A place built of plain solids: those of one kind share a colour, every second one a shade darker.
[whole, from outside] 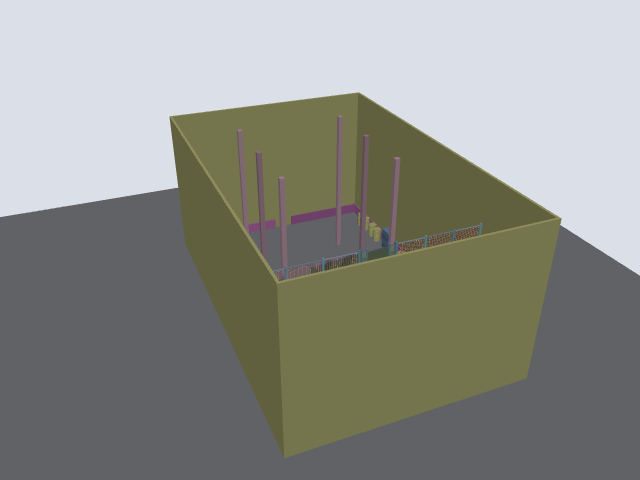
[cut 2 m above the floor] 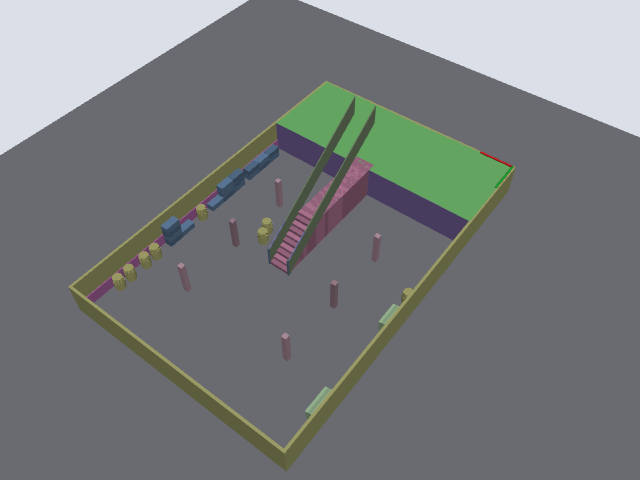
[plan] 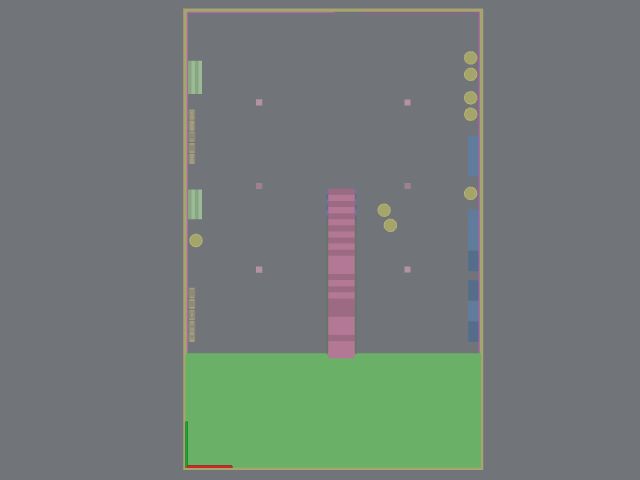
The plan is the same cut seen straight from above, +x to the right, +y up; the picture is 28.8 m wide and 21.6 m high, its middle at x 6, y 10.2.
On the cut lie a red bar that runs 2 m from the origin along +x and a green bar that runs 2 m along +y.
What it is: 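An aisled barn 13.2 x 20.5 m, 9.5 m high; a nave 6.7 m broad between two rows of posts 0.28 m square, 3.8 m apart, aisles 3.3 m broad; at the rear a loft 5.1 m deep at 5.57 m over closed bays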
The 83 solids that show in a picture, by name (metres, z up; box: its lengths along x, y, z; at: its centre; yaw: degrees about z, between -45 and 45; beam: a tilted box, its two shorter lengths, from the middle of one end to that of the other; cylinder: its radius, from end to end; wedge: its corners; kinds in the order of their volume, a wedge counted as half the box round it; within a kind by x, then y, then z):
{
 "loft_1": {"box": [13.3, 5.16, 5.62], "at": [6.6, 2.53, 2.76]},
 "wall_1": {"box": [0.15, 20.77, 9.53], "at": [-0.07, 10.23, 4.71]},
 "wall_2": {"box": [13.5, 0.15, 9.53], "at": [6.6, -0.07, 4.71]},
 "wall_3": {"box": [13.5, 0.15, 9.53], "at": [6.6, 20.55, 4.71]},
 "wall_4": {"box": [0.15, 20.77, 9.53], "at": [13.28, 10.23, 4.71]},
 "stair_1": {"box": [1.2, 0.78, 5.42], "at": [6.97, 4.99, 2.66]},
 "stair_2": {"box": [1.2, 0.78, 5.22], "at": [6.97, 5.27, 2.56]},
 "stair_3": {"box": [1.2, 0.78, 5.03], "at": [6.97, 5.54, 2.46]},
 "stair_4": {"box": [1.2, 0.78, 4.83], "at": [6.97, 5.81, 2.36]},
 "stair_5": {"box": [1.2, 0.78, 4.63], "at": [6.97, 6.09, 2.26]},
 "stair_6": {"box": [1.2, 0.78, 4.43], "at": [6.97, 6.36, 2.16]},
 "stair_7": {"box": [1.2, 0.78, 4.23], "at": [6.97, 6.64, 2.06]},
 "stair_8": {"box": [1.2, 0.78, 3.83], "at": [6.97, 7.18, 1.87]},
 "stair_9": {"box": [1.2, 0.78, 3.63], "at": [6.97, 7.46, 1.77]},
 "stair_10": {"box": [1.2, 0.78, 3.43], "at": [6.97, 7.73, 1.67]},
 "stair_11": {"box": [1.2, 0.78, 3.23], "at": [6.97, 8.0, 1.57]},
 "stair_12": {"box": [1.2, 0.78, 3.04], "at": [6.97, 8.28, 1.47]},
 "stair_13": {"box": [1.2, 0.78, 2.84], "at": [6.97, 8.55, 1.37]},
 "stair_14": {"box": [1.2, 0.78, 2.64], "at": [6.97, 8.83, 1.27]},
 "stair_15": {"box": [1.2, 0.78, 2.44], "at": [6.97, 9.1, 1.17]},
 "stair_16": {"box": [1.2, 0.78, 2.24], "at": [6.97, 9.37, 1.07]},
 "stair_17": {"box": [1.2, 0.78, 2.04], "at": [6.97, 9.65, 0.97]},
 "stair_18": {"box": [1.2, 0.78, 1.84], "at": [6.97, 9.92, 0.87]},
 "stair_19": {"box": [1.2, 0.78, 1.64], "at": [6.97, 10.2, 0.77]},
 "stair_20": {"box": [1.2, 0.78, 1.44], "at": [6.97, 10.47, 0.67]},
 "stair_21": {"box": [1.2, 0.78, 1.24], "at": [6.97, 10.74, 0.57]},
 "stair_22": {"box": [1.2, 0.78, 1.04], "at": [6.97, 11.02, 0.47]},
 "stair_23": {"box": [1.2, 0.78, 0.85], "at": [6.97, 11.29, 0.37]},
 "stair_24": {"box": [1.2, 0.78, 0.65], "at": [6.97, 11.57, 0.27]},
 "stair_25": {"box": [1.2, 0.78, 0.45], "at": [6.97, 11.84, 0.17]},
 "stair_26": {"box": [1.2, 0.78, 0.25], "at": [6.97, 12.11, 0.07]},
 "post_1": {"box": [0.28, 0.28, 9.53], "at": [3.26, 8.87, 4.71]},
 "post_2": {"box": [0.28, 0.28, 9.53], "at": [3.26, 12.63, 4.71]},
 "post_3": {"box": [0.28, 0.28, 9.53], "at": [3.26, 16.39, 4.71]},
 "post_4": {"box": [0.28, 0.28, 9.53], "at": [9.94, 8.87, 4.71]},
 "post_5": {"box": [0.28, 0.28, 9.53], "at": [9.94, 12.63, 4.71]},
 "post_6": {"box": [0.28, 0.28, 9.53], "at": [9.94, 16.39, 4.71]},
 "bales_1": {"box": [0.46, 0.92, 0.41], "at": [12.9, 6.07, 0.15]},
 "bales_2": {"box": [0.46, 0.92, 0.36], "at": [12.9, 6.07, 0.54]},
 "bales_3": {"box": [0.46, 0.92, 0.41], "at": [12.9, 7.0, 0.15]},
 "bales_4": {"box": [0.46, 0.92, 0.36], "at": [12.9, 7.0, 0.54]},
 "bales_5": {"box": [0.46, 0.92, 0.41], "at": [12.9, 7.93, 0.15]},
 "bales_6": {"box": [0.46, 0.92, 0.36], "at": [12.9, 7.93, 0.54]},
 "bales_7": {"box": [0.46, 0.92, 0.41], "at": [12.9, 9.26, 0.15]},
 "bales_8": {"box": [0.46, 0.92, 0.36], "at": [12.9, 9.26, 0.54]},
 "bales_9": {"box": [0.46, 0.92, 0.36], "at": [12.9, 9.26, 0.9]},
 "bales_10": {"box": [0.46, 0.92, 0.41], "at": [12.9, 10.19, 0.15]},
 "bales_11": {"box": [0.46, 0.92, 0.36], "at": [12.9, 10.19, 0.54]},
 "bales_12": {"box": [0.46, 0.92, 0.36], "at": [12.9, 10.19, 0.9]},
 "bales_13": {"box": [0.46, 0.92, 0.41], "at": [12.9, 11.12, 0.15]},
 "bales_14": {"box": [0.46, 0.92, 0.41], "at": [12.9, 13.51, 0.15]},
 "bales_15": {"box": [0.46, 0.92, 0.41], "at": [12.9, 14.44, 0.15]},
 "bales_16": {"box": [0.46, 0.92, 0.36], "at": [12.9, 14.44, 0.54]},
 "bales_17": {"box": [0.46, 0.92, 0.36], "at": [12.9, 14.44, 0.9]},
 "bales_18": {"box": [0.46, 0.92, 0.36], "at": [12.9, 14.44, 1.26]},
 "stair_guard_panel_1": {"wedge": [[6.29, 5.06, 5.39], [6.29, 5.06, 6.51], [6.29, 12.51, -0.02], [6.29, 12.51, 1.1], [6.35, 5.06, 5.39], [6.35, 5.06, 6.51], [6.35, 12.51, -0.02], [6.35, 12.51, 1.1]]},
 "stair_guard_panel_2": {"wedge": [[7.59, 5.06, 5.39], [7.59, 5.06, 6.51], [7.59, 12.51, -0.02], [7.59, 12.51, 1.1], [7.64, 5.06, 5.39], [7.64, 5.06, 6.51], [7.64, 12.51, -0.02], [7.64, 12.51, 1.1]]},
 "dwarf_1": {"box": [0.06, 15.36, 0.75], "at": [0.03, 12.79, 0.33]},
 "dwarf_2": {"box": [6.58, 0.06, 0.75], "at": [3.35, 20.44, 0.33]},
 "dwarf_3": {"box": [5.26, 0.06, 0.75], "at": [10.51, 20.44, 0.33]},
 "dwarf_4": {"box": [0.06, 15.36, 0.75], "at": [13.17, 12.79, 0.33]},
 "bin_1": {"box": [0.16, 1.34, 0.18], "at": [0.14, 11.81, 0.78]},
 "bin_2": {"box": [0.16, 1.5, 0.18], "at": [0.14, 17.52, 0.78]},
 "bin_3": {"box": [0.16, 1.34, 0.15], "at": [0.3, 11.81, 0.76]},
 "bin_4": {"box": [0.16, 1.5, 0.15], "at": [0.3, 17.52, 0.76]},
 "bin_5": {"box": [0.6, 1.3, 0.74], "at": [0.36, 11.81, 0.32]},
 "bin_6": {"box": [0.6, 1.46, 0.74], "at": [0.36, 17.52, 0.32]},
 "bin_7": {"box": [0.16, 1.34, 0.11], "at": [0.45, 11.81, 0.74]},
 "bin_8": {"box": [0.16, 1.5, 0.11], "at": [0.45, 17.52, 0.74]},
 "bin_9": {"box": [0.16, 1.34, 0.07], "at": [0.61, 11.81, 0.72]},
 "bin_10": {"box": [0.16, 1.5, 0.07], "at": [0.61, 17.52, 0.72]},
 "face_1": {"box": [6.37, 0.012, 5.59], "at": [3.19, 5.12, 2.75]},
 "face_2": {"box": [5.63, 0.012, 5.59], "at": [10.38, 5.12, 2.75]},
 "cask_1": {"cylinder": 0.26, "from": [0.42, 10.18, 0.85], "to": [0.42, 10.18, 0.9]},
 "cask_2": {"cylinder": 0.26, "from": [8.89, 11.54, 0.85], "to": [8.89, 11.54, 0.9]},
 "cask_3": {"cylinder": 0.26, "from": [9.17, 10.86, 0.85], "to": [9.17, 10.86, 0.9]},
 "cask_4": {"cylinder": 0.26, "from": [12.78, 12.3, 0.85], "to": [12.78, 12.3, 0.9]},
 "cask_5": {"cylinder": 0.26, "from": [12.78, 15.86, 0.85], "to": [12.78, 15.86, 0.9]},
 "cask_6": {"cylinder": 0.26, "from": [12.78, 16.6, 0.85], "to": [12.78, 16.6, 0.9]},
 "cask_7": {"cylinder": 0.26, "from": [12.78, 17.66, 0.85], "to": [12.78, 17.66, 0.9]},
 "cask_8": {"cylinder": 0.26, "from": [12.78, 18.39, 0.85], "to": [12.78, 18.39, 0.9]},
 "guard_rail_1": {"box": [1.96, 0.06, 0.044], "at": [2.98, 5.06, 6.55]},
 "guard_rail_2": {"box": [1.96, 0.06, 0.044], "at": [4.93, 5.06, 6.55]}
}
